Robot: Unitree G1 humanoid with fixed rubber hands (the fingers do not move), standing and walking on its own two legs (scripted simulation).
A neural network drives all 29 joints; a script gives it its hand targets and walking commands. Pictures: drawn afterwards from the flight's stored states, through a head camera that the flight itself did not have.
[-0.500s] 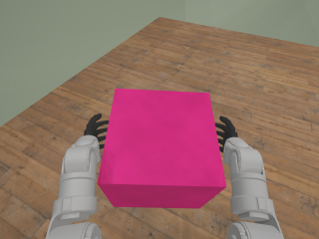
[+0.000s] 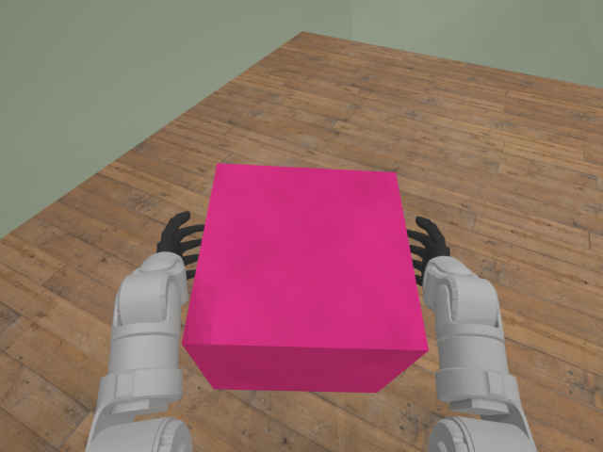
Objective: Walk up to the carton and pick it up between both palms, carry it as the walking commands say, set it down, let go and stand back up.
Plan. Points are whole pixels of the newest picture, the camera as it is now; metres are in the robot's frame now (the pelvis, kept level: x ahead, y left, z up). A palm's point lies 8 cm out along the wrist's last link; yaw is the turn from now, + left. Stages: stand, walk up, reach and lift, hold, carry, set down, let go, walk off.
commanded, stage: carry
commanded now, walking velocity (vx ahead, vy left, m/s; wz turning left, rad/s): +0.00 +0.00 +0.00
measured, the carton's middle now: (301, 284) +0.37 +0.00 +0.01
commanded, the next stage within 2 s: none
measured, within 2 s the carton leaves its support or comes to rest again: neither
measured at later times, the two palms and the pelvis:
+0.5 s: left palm (169, 264) +0.34 +0.17 +0.10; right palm (434, 268) +0.34 -0.18 +0.09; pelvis +0.00 +0.00 +0.00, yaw +0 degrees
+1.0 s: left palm (50, 403) +0.18 +0.26 +0.08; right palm (374, 343) +0.24 -0.09 +0.07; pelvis -0.01 +0.05 -0.01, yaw +8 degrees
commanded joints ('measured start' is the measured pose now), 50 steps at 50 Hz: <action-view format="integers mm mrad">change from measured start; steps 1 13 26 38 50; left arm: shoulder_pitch -585 -594 -602 -155 95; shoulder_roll -734 -748 -764 -764 -811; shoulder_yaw -490 -501 -513 -642 -903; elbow -119 -131 -147 -568 -954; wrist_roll -181 -190 -201 -258 -398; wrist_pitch -24 0 26 253 320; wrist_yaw -56 -54 -52 -4 -73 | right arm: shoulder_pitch -618 -629 -639 -233 111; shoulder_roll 751 768 786 853 818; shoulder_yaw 495 511 528 740 872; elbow -137 -156 -177 -581 -949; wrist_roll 193 204 215 322 324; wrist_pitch -21 3 28 269 321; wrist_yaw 50 46 43 16 51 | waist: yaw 3 5 5 18 4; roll -14 -14 -13 -207 99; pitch -388 -391 -394 -385 -297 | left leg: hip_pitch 177 175 173 -105 94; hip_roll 88 88 88 -16 178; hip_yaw -78 -81 -82 -27 -289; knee -46 -43 -40 136 -124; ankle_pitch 85 81 79 -178 329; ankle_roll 29 31 32 8 235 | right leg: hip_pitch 101 91 83 242 -206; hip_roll -137 -136 -135 -382 -109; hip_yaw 104 105 106 238 -88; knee -94 -94 -93 -49 517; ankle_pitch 123 114 110 493 -275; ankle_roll -51 -52 -53 -104 85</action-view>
